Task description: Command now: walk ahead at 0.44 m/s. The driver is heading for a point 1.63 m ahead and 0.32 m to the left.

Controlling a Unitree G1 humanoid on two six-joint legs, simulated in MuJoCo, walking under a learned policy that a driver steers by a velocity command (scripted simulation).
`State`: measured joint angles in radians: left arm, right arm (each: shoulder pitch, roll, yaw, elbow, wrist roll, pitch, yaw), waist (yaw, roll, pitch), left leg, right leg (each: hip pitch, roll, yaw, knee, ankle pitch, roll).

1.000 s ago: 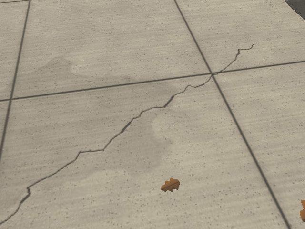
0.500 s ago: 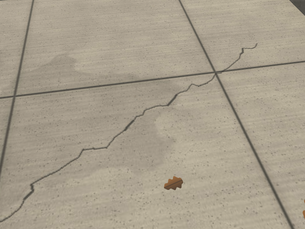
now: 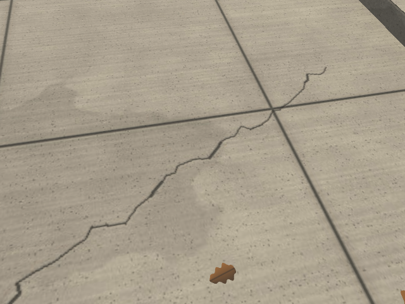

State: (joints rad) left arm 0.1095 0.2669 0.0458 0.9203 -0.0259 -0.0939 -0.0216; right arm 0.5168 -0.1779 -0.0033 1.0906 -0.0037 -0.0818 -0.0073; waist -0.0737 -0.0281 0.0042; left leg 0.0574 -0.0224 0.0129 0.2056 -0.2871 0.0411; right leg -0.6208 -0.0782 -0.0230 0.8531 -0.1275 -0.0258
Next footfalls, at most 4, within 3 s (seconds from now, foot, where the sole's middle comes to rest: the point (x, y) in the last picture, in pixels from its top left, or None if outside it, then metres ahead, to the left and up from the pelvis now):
0.18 right None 0.29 -0.14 -0.78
0.72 left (159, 275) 0.60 0.10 -0.78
1.26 right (219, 196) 0.91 -0.13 -0.78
1.82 left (151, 147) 1.18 0.14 -0.78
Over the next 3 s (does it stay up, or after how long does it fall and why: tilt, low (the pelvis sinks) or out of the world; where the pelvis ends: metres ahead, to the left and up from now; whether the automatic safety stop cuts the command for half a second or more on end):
stays up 1.52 0.29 -0.01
